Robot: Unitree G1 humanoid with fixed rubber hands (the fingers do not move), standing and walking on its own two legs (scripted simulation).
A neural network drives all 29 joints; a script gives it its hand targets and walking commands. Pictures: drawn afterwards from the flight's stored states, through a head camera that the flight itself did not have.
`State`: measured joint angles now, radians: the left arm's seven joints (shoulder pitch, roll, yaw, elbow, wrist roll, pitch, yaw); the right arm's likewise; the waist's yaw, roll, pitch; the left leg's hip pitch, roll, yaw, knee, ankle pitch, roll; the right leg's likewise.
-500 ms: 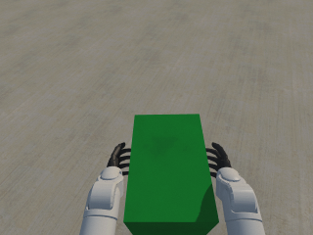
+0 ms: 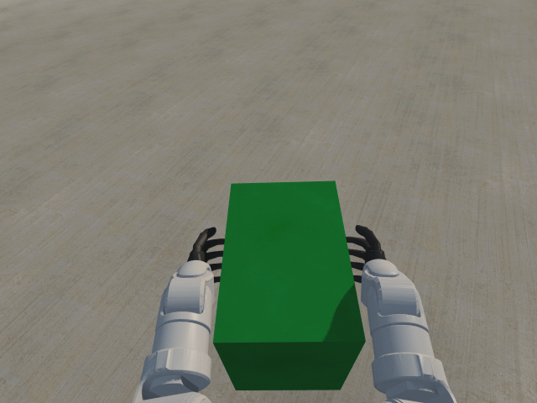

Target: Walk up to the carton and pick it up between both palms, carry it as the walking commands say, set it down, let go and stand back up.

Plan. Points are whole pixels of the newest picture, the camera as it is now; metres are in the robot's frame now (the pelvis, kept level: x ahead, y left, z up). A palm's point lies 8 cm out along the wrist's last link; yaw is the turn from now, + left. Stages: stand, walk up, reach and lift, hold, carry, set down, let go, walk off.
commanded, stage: set down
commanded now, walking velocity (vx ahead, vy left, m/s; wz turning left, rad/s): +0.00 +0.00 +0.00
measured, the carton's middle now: (285, 286) +0.32 +0.00 -0.03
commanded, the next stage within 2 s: none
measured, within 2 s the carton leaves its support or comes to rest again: neither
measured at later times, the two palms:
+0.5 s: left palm (202, 285) +0.33 +0.15 -0.03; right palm (355, 285) +0.32 -0.13 -0.03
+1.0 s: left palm (216, 296) +0.36 +0.14 -0.13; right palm (349, 299) +0.35 -0.13 -0.13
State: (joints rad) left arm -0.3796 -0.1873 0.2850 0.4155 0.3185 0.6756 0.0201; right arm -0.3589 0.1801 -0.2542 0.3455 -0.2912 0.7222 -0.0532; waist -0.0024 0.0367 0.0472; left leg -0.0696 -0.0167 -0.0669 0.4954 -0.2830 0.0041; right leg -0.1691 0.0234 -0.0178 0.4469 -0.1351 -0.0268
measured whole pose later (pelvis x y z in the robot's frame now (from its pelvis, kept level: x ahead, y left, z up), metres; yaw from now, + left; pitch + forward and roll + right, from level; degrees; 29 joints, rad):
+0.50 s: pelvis +0.00 +0.01 -0.01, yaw +1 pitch +5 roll +0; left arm -0.43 -0.20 0.40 0.58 0.36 0.37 0.03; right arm -0.42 0.20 -0.38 0.54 -0.35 0.39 -0.03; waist -0.02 0.03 0.03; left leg -0.41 -0.06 -0.08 0.64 -0.32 0.01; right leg -0.50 0.03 0.04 0.59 -0.18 0.00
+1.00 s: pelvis +0.00 +0.02 -0.07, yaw +0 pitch +25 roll +1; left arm -0.51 -0.17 0.36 0.60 0.23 0.18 0.07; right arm -0.47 0.18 -0.38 0.52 -0.28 0.20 -0.05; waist -0.01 0.03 -0.09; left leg -0.98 -0.08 -0.07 0.97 -0.43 0.01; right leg -1.08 0.05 0.07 0.91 -0.27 0.01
